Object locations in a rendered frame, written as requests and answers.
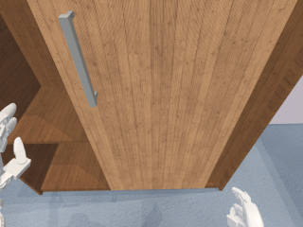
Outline left robot hand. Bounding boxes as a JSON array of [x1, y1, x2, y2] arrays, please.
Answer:
[[0, 103, 31, 191]]

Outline handle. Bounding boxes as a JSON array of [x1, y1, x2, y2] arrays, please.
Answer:
[[58, 10, 98, 107]]

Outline wardrobe door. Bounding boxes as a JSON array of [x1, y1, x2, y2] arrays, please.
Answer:
[[27, 0, 297, 191], [207, 0, 303, 183]]

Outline right robot hand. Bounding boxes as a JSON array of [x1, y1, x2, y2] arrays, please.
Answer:
[[226, 187, 264, 227]]

